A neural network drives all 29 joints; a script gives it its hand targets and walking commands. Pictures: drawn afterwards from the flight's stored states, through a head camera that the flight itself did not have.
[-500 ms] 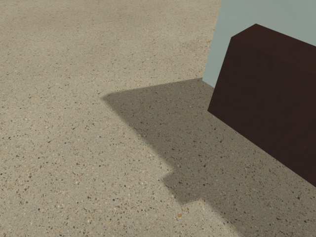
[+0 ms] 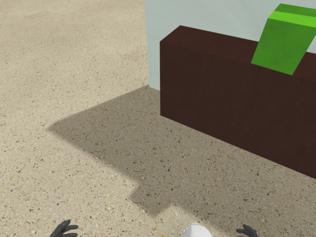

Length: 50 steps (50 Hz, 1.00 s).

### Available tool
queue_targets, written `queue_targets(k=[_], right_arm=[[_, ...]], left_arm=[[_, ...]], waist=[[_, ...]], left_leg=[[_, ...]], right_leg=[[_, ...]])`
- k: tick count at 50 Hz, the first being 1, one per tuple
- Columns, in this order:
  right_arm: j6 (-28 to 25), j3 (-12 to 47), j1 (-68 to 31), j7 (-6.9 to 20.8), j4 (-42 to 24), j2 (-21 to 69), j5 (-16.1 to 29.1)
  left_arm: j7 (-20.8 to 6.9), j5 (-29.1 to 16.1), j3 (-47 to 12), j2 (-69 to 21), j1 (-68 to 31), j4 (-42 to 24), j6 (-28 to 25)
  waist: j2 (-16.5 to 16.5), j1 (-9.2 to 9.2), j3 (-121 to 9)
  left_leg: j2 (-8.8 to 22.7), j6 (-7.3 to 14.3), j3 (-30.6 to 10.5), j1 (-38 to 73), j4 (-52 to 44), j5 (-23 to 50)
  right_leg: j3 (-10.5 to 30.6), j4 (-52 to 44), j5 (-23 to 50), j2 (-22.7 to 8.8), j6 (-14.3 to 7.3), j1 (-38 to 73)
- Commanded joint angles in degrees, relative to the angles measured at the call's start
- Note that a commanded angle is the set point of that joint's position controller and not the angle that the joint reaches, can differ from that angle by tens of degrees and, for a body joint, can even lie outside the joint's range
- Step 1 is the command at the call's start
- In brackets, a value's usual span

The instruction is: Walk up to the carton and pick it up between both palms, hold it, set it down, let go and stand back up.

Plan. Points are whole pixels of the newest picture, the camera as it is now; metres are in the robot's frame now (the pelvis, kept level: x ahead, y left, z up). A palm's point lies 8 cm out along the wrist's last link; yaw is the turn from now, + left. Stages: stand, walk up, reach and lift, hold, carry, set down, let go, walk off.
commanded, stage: walk up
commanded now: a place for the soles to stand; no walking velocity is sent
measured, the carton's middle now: (286, 38) +0.98 -0.66 +0.03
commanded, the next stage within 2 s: none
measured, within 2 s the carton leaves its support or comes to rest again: neither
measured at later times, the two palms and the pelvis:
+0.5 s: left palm (120, 188) +0.29 +0.12 -0.11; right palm (267, 172) +0.31 -0.33 -0.07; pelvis +0.18 -0.10 +0.00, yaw -16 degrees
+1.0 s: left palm (194, 105) +0.62 -0.16 -0.08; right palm (304, 193) +0.26 -0.45 -0.12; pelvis +0.36 -0.22 -0.01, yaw -34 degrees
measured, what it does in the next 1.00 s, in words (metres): walks ahead, turning right: right foot, then left foot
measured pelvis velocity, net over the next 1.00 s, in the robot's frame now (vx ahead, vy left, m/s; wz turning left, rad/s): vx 0.36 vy -0.22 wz -0.59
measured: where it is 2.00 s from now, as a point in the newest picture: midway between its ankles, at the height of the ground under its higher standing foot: (212, 175)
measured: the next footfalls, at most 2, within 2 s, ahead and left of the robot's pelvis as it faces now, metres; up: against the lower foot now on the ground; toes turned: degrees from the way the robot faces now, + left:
right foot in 0.04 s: +0.16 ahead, -0.16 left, +0.00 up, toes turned -9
left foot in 0.56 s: +0.39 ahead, -0.03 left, +0.00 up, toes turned -12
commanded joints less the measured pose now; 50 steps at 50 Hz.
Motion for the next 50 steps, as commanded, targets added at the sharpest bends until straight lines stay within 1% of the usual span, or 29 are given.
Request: queue_targets(k=[1, 2, 3, 4, 5, 7, 10, 13, 16, 20, 23, 25, 26, 27, 28, 29, 30, 31, 32, 34, 35, 38, 41, 44, 46, 47, 48, 49, 50], right_arm=[[0.6, -1.4, -3.7, 1.7, -7.8, -8.1, -0.2], [1.0, -0.1, -2.7, 2.6, -8.9, -4.8, -0.1], [1.3, 1.4, -4.1, 3.8, -12.3, -1.0, -0.2], [1.6, 1.2, -5.4, 4.5, -16.4, -3.1, 0.3], [1.6, 1.0, -6.9, 4.8, -18.1, -4.7, 0.3], [0.9, 2.1, -6.2, 4.9, -18.1, -3.0, 0.5], [0.3, 2.5, -4.7, 4.3, -18.0, -3.9, 0.8], [0.7, 3.1, -6.5, 3.9, -18.0, -3.1, 0.5], [0.7, 4.2, -10.1, 3.8, -18.7, -1.5, 0.4], [0.2, 4.8, -11.4, 4.0, -18.2, 0.6, 1.0], [-0.1, 4.5, -9.8, 3.5, -17.3, 1.9, 1.3], [-0.4, 3.8, -5.9, 2.9, -16.5, 2.1, 1.3], [-0.8, 3.3, -2.7, 2.4, -15.6, 1.4, 1.2], [-1.5, 2.3, 2.1, 1.9, -14.7, -0.2, 0.8], [-2.1, 0.8, 8.5, 1.2, -14.3, -3.5, 0.4], [-1.7, -0.6, 10.1, 0.3, -14.8, -7.7, 0.5], [-1.1, -1.4, 8.9, -0.6, -14.7, -7.6, 0.6], [-1.2, -0.8, 7.5, -0.8, -15.5, -4.7, 0.8], [-1.8, 0.2, 6.8, -0.9, -16.1, -2.4, 0.9], [-2.7, 1.4, 4.3, -0.7, -15.7, -0.3, 0.9], [-3.1, 1.6, 3.5, -0.3, -15.0, 0.0, 1.1], [-4.0, 1.4, 1.5, 0.6, -14.3, -1.3, 0.9], [-3.4, 1.0, -1.9, 1.2, -13.8, -3.3, 1.0], [-1.5, 0.3, 1.4, 2.2, -12.3, -5.6, 1.5], [-0.1, -0.1, 2.8, 2.7, -12.1, -6.9, 1.7], [0.6, -0.1, 3.2, 3.0, -12.1, -7.1, 1.8], [1.2, 0.4, 4.6, 3.5, -12.0, -5.8, 1.7], [1.6, 1.5, 7.2, 4.3, -11.9, -3.2, 1.8], [1.9, 2.8, 7.3, 5.2, -14.0, 0.6, 1.9]], left_arm=[[0.5, 0.5, 0.9, 3.6, 5.9, -6.3, -2.8], [1.5, 0.2, 2.3, 6.7, 10.8, -5.3, -3.6], [2.7, -0.1, 2.7, 9.9, 15.0, -6.4, -4.4], [3.9, -1.3, 3.0, 11.4, 15.2, -7.7, -4.0], [5.0, -2.0, 2.7, 10.8, 12.5, -8.8, -3.7], [6.6, -1.6, 2.3, 9.0, 8.2, -11.0, -3.7], [6.7, -0.4, 1.5, 4.4, 3.3, -11.5, -4.8], [6.5, 0.2, 1.4, 1.9, 4.8, -10.7, -6.3], [6.7, 0.1, 1.6, 2.0, 7.6, -8.7, -6.8], [6.1, 0.0, 1.8, 2.6, 8.4, -6.5, -6.5], [5.0, 0.1, 2.1, 3.5, 9.3, -5.7, -6.0], [4.4, 0.1, 2.1, 3.5, 9.8, -5.5, -5.4], [4.1, -0.1, 1.9, 2.5, 9.9, -5.6, -5.3], [3.8, -0.1, 1.3, 0.4, 10.9, -5.7, -5.4], [3.4, -0.1, 0.4, -2.7, 12.7, -6.6, -5.9], [3.7, 0.6, 0.7, -1.6, 12.2, -8.0, -5.3], [4.1, 2.1, 1.9, 2.4, 9.7, -9.3, -4.4], [4.2, 2.6, 2.1, 3.6, 5.9, -10.2, -4.0], [4.1, 2.5, 1.7, 2.6, 2.9, -10.3, -4.0], [3.7, 1.9, 0.5, -0.5, 2.9, -9.6, -3.5], [3.4, 1.8, 0.1, -1.7, 2.2, -9.5, -3.2], [3.0, 1.3, -0.7, -4.3, 0.2, -10.2, -3.0], [2.3, 0.6, -1.9, -6.5, -0.4, -10.1, -3.5], [2.2, 0.9, -2.0, -6.1, -1.8, -10.6, -4.6], [2.8, 1.2, -1.7, -5.5, 0.5, -10.5, -5.1], [3.3, 1.4, -1.1, -4.7, 3.8, -9.9, -5.5], [4.0, 1.5, -0.1, -2.7, 8.1, -8.8, -5.9], [4.9, 1.6, 1.4, 0.4, 12.8, -8.3, -6.5], [6.0, 1.7, 2.7, 5.0, 16.9, -9.5, -7.0]], waist=[[-1.9, 5.27, 3.7], [-12.6, 7.43, 2.3], [-23.5, 9.00, 1.4], [-19.7, 7.91, 1.2], [-14.3, 7.07, 2.3], [-10.1, 4.85, 0.9], [-6.0, 2.28, -2.5], [-0.3, 2.62, -0.4], [3.1, 3.63, 1.6], [1.6, 3.65, 1.9], [0.0, 3.45, 1.7], [0.5, 1.81, 1.1], [2.7, 0.42, -0.2], [5.3, -1.38, -3.2], [13.3, -3.73, -9.6], [15.0, -4.19, -10.8], [12.3, -4.28, -9.5], [8.7, -4.73, -6.9], [5.4, -4.75, -4.0], [3.5, -2.66, -1.2], [3.5, -2.03, -0.6], [8.1, -0.31, 3.6], [11.6, 1.32, 5.1], [11.4, -0.14, 4.1], [9.5, 0.55, 3.9], [6.1, 2.20, 2.8], [0.5, 3.91, 0.8], [-7.6, 5.73, -3.2], [-19.9, 7.10, -4.8]], left_leg=[[7.9, 9.4, 0.7, -21.7, 4.6, -11.1], [2.0, 7.6, 3.1, -22.8, 23.0, -5.7], [-4.9, 5.5, -1.6, -32.7, 41.5, -17.2], [-7.2, 6.1, -10.9, -37.9, 49.6, -17.0], [-5.3, 6.5, -14.4, -40.4, 52.4, -13.4], [-1.9, 7.3, -16.9, -43.1, 54.9, -6.6], [0.2, 7.2, -19.0, -35.8, 50.2, -2.2], [-0.4, 6.8, -18.7, -36.8, 46.2, -0.4], [-0.3, 6.2, -17.5, -40.3, 37.0, 2.1], [-2.2, 5.9, -13.8, -34.1, 20.4, 9.2], [-5.4, 6.5, -10.4, -24.8, 12.5, 10.1], [-7.2, 7.4, -8.8, -17.1, 6.6, 10.8], [-7.7, 8.1, -9.0, -10.9, 2.9, 12.0], [-5.1, 9.3, -12.5, -0.8, 0.2, 11.5], [7.8, 12.8, -29.1, 11.4, -5.7, -2.0], [20.8, 18.3, -47.2, 15.3, -12.6, -15.5], [23.5, 23.3, -53.1, 13.3, -13.7, -17.3], [22.1, 23.5, -50.2, 11.3, -13.3, -11.7], [19.9, 21.9, -43.2, 8.0, -13.1, -4.5], [16.8, 18.8, -30.3, 1.4, -13.4, 1.4], [15.2, 17.6, -25.5, -2.0, -14.5, 2.0], [13.3, 16.9, -16.8, -9.7, -17.2, 4.8], [9.8, 13.9, -6.2, -16.3, -17.1, 5.9], [9.5, 13.4, -3.9, -16.9, -14.5, 3.3], [9.5, 12.4, -3.1, -18.0, -10.7, -0.8], [8.3, 11.2, -1.9, -19.8, -5.5, -1.7], [5.6, 9.8, 0.1, -21.4, 3.9, 0.1], [1.1, 8.0, 2.0, -23.3, 19.2, 1.1], [-5.6, 5.5, -0.9, -31.5, 39.8, -15.7]], right_leg=[[-6.1, -8.5, 0.9, 7.3, -2.9, 21.2], [0.1, -14.4, -5.2, 9.6, -5.4, 23.3], [25.3, -27.1, -18.2, -1.0, -9.1, 24.1], [43.9, -37.0, -25.4, -6.8, -14.2, 22.7], [47.4, -39.9, -26.4, -8.2, -14.1, 22.9], [39.1, -33.9, -14.9, -5.4, -12.2, 25.7], [33.4, -32.3, -9.1, -5.0, -14.3, 16.8], [30.3, -32.4, 0.0, -5.1, -16.6, 15.3], [28.4, -32.8, 3.0, -3.7, -16.5, 17.2], [23.7, -32.3, 3.6, 1.2, -14.0, 16.6], [22.6, -30.0, 6.4, 2.6, -13.2, 12.8], [22.6, -25.4, 8.1, 3.9, -12.4, 10.8], [21.4, -20.6, 8.8, 5.7, -11.3, 8.8], [18.2, -12.3, 8.5, 8.7, -9.6, 4.1], [13.3, 4.5, -4.2, 13.2, -6.8, -4.8], [6.9, 17.8, -17.1, 16.8, -3.8, -12.9], [6.1, 27.0, -17.9, 13.9, -2.2, -15.6], [6.8, 30.2, -16.4, 11.9, -1.4, -17.9], [7.9, 30.8, -13.7, 10.4, -0.9, -19.3], [8.9, 29.6, -8.2, 7.5, 0.2, -18.4], [8.6, 27.5, -5.9, 6.8, 0.5, -16.0], [6.2, 17.4, -2.1, 4.6, 1.6, -12.6], [2.8, 2.7, 4.3, 3.1, 1.3, -2.5], [-2.7, -2.7, 6.8, 4.9, 0.7, 5.0], [-4.9, -5.9, 7.2, 5.8, -0.2, 9.9], [-5.6, -8.5, 8.3, 6.6, -0.8, 14.8], [-5.7, -9.6, 5.8, 8.4, -1.6, 20.7], [0.0, -13.2, 0.0, 7.6, -3.9, 26.6], [26.5, -24.0, -11.1, -6.3, -9.2, 27.8]])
